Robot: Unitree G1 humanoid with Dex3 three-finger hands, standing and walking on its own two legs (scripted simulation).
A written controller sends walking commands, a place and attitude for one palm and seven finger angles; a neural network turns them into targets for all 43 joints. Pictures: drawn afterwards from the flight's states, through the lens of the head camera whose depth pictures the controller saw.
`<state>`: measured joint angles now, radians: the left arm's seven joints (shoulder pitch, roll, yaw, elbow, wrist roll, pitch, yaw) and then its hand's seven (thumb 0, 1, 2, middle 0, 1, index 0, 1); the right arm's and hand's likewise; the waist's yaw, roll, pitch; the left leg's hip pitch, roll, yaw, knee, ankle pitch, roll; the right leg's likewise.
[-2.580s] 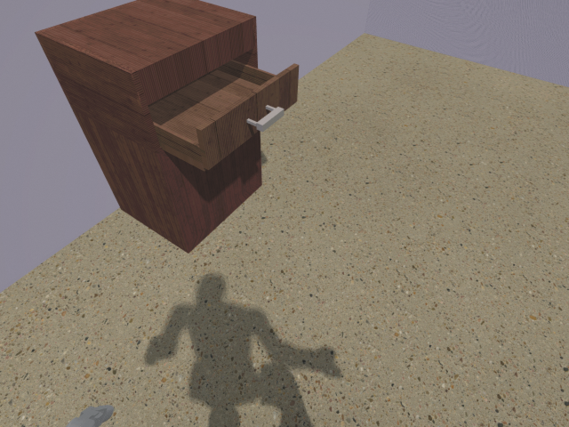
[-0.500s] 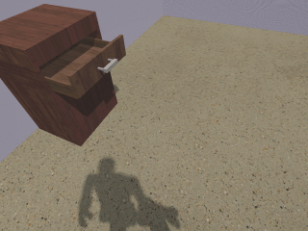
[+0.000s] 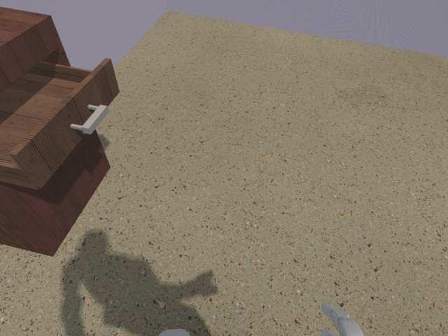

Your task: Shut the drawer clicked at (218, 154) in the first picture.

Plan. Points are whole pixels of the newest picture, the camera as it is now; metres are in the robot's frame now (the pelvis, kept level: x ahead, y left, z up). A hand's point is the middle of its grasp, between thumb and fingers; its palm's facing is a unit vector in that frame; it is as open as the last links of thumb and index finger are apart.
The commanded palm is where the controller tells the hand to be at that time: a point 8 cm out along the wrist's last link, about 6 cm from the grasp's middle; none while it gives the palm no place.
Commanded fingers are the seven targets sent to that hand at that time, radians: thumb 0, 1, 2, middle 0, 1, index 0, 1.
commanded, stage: walk to a spot facing it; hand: left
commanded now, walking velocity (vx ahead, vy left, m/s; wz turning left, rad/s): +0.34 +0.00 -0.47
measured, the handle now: (89, 117) +0.69 +0.52 -0.12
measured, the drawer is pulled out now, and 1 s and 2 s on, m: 0.20 0.20 0.20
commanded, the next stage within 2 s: turn to face it in 1.82 s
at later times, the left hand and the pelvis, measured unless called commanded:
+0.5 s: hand (191, 230) +0.37 +0.12 -0.16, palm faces -0.34 -0.93 -0.14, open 7.4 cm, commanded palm none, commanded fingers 0.00 0.90 0.90 -0.20 -0.30 -0.20 -0.30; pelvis +0.20 +0.00 +0.00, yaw -15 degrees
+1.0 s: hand (195, 209) +0.44 +0.13 -0.16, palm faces -0.25 -0.95 -0.19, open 7.4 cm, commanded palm none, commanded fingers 0.00 0.90 0.90 -0.20 -0.30 -0.20 -0.30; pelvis +0.43 -0.06 +0.01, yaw -21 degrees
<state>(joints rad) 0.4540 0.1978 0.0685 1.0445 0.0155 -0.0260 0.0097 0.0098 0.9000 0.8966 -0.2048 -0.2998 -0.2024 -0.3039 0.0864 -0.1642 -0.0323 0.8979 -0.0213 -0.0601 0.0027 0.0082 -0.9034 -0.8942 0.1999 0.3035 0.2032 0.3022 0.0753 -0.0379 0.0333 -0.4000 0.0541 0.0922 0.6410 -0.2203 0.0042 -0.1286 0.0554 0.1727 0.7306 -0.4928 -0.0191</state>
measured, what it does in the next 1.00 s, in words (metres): walks ahead, turning right: right foot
